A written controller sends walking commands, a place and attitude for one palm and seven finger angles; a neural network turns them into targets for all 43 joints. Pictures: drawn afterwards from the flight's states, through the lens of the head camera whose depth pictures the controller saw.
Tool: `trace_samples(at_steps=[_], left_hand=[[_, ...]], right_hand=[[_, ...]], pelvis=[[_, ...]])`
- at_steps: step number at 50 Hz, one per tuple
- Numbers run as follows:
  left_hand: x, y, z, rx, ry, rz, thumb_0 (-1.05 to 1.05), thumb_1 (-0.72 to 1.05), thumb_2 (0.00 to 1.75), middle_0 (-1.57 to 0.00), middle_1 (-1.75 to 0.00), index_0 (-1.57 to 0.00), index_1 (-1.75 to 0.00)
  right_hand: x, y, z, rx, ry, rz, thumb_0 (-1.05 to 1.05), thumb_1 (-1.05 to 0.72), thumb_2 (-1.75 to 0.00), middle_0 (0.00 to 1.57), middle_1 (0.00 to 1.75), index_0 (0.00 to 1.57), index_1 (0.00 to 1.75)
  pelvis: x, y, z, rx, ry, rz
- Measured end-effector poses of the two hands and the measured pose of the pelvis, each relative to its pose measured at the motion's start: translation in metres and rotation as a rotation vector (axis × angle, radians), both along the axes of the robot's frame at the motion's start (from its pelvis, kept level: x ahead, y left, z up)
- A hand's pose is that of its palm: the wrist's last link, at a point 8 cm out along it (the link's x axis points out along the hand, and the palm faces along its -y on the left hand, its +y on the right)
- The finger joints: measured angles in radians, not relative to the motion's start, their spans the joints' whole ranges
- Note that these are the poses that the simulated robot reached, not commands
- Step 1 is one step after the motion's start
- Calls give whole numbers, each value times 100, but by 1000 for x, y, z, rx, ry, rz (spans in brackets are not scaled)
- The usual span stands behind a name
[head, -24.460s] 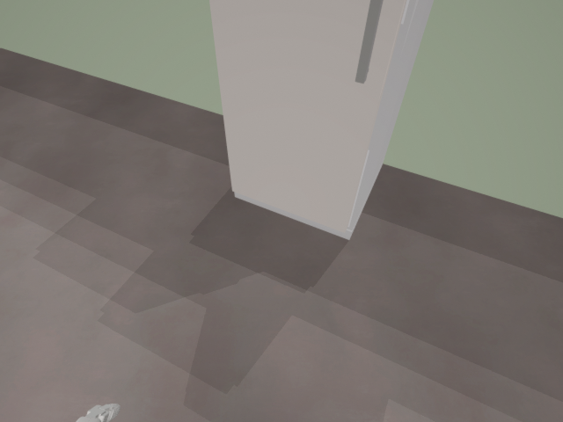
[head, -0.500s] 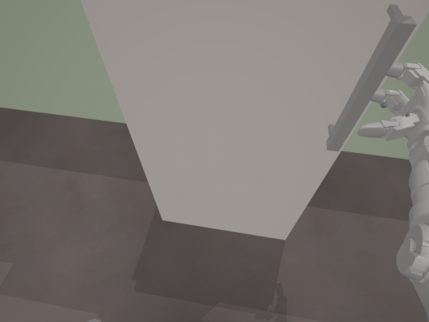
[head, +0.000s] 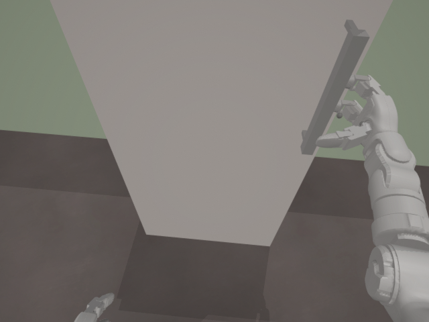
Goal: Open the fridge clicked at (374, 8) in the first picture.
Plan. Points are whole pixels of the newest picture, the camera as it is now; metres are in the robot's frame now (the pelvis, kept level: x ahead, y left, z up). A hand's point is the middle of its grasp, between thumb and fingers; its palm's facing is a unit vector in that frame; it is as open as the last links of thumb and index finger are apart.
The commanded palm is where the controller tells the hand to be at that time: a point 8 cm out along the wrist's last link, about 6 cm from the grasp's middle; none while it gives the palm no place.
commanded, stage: slide the fingers in behind the handle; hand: right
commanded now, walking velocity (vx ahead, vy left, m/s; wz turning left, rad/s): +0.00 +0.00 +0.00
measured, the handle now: (325, 96) +0.52 -0.16 +0.17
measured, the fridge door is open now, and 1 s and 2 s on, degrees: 0 0 0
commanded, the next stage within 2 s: grip the handle and tug to test in 1.12 s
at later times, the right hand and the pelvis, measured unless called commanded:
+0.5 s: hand (324, 113) +0.47 -0.15 +0.17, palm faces +0.01 +1.00 +0.01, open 14.0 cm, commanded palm +0.44 -0.20 +0.17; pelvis +0.00 +0.01 +0.00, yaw +1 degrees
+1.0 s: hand (320, 111) +0.46 -0.14 +0.17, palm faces +0.01 +1.00 +0.02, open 14.0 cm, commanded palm +0.44 -0.20 +0.17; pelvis -0.01 +0.02 +0.00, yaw +1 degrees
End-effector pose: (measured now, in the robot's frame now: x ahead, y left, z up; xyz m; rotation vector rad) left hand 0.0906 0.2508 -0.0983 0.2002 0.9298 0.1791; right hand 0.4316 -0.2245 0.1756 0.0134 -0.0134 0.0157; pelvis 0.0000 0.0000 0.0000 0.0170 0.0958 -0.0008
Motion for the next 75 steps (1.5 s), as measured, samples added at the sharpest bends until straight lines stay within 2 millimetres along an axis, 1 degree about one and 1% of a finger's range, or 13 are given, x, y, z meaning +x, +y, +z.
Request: trace_samples(at_steps=[6, 12, 17, 22, 27, 37, 42, 48, 55, 60, 65, 70, 75], left_hand=[[-5, 1, 0, 3, 7, 5, 1, 90, 90, -21, -30, -21, -30], [-26, 7, -6, 0, 55, 35, 1, 91, 90, -21, -30, -21, -30], [-44, 13, -7, -1, 95, 68, 1, 91, 90, -21, -30, -21, -30], [-52, 19, -8, 0, 113, 85, 1, 91, 90, -21, -30, -21, -30], [-49, 23, -7, 5, 104, 82, 1, 91, 90, -20, -30, -21, -30], [-28, 25, -4, 5, 36, 54, 1, 91, 90, -20, -30, -21, -30], [-23, 23, -4, -2, 22, 45, 1, 91, 90, -20, -30, -21, -30], [-26, 21, -6, -8, 32, 41, 1, 91, 90, -21, -30, -21, -30], [-39, 22, -7, -2, 64, 56, 1, 91, 90, -21, -30, -21, -30], [-47, 23, -9, 5, 93, 62, 1, 91, 90, -21, -30, -21, -30], [-51, 22, -9, 8, 100, 75, 1, 91, 90, -21, -30, -21, -30], [-49, 20, -8, 1, 92, 79, 1, 91, 90, -20, -30, -21, -30], [-43, 17, -7, -5, 83, 73, 1, 91, 90, -20, -30, -21, -30]], right_hand=[[10, 8, -4, 1, 40, -13, -1, 50, -30, 30, 120, 30, 120], [17, 16, -4, 0, 13, -13, -1, 50, -30, 30, 120, 30, 120], [18, 20, -2, 10, -5, -4, -1, 50, -30, 30, 120, 30, 120], [15, 20, -7, -2, 25, -14, -1, 50, -30, 30, 120, 30, 120], [10, 22, -8, 1, 16, -22, -1, 50, -30, 30, 120, 30, 120], [8, 30, -3, -3, 21, -14, -1, 50, -30, 30, 120, 30, 120], [9, 32, -3, 0, 23, -17, -1, 50, -30, 30, 120, 30, 120], [10, 33, -2, -3, 13, -20, -1, 50, -30, 30, 120, 30, 120], [12, 26, -7, -15, 34, -26, -1, 50, -30, 30, 120, 30, 120], [15, 31, -5, -11, 11, -5, -1, 50, -30, 30, 120, 30, 120], [20, 34, -5, 13, 15, -4, -1, 48, -30, 30, 120, 30, 120], [20, 32, -7, -1, 14, -13, -1, 38, -35, 31, 122, 31, 122], [16, 32, -7, -9, 3, -8, -1, 21, -42, 33, 124, 33, 124]], pelvis=[[-3, 3, -1, -4, 6, -1], [-3, 5, -1, -7, 16, 13], [1, 8, 0, -9, 14, 24], [0, 11, 0, -9, 9, 25], [-2, 13, 1, -9, 4, 24], [-5, 17, 0, -11, 1, 14], [-7, 17, 0, -13, 2, 13], [-7, 18, 0, -13, 3, 13], [-8, 18, -1, -12, 8, 13], [-7, 15, -1, -10, 13, 11], [-4, 13, -1, -11, 18, 19], [-2, 11, 0, -10, 18, 25], [1, 10, 0, -8, 13, 24]])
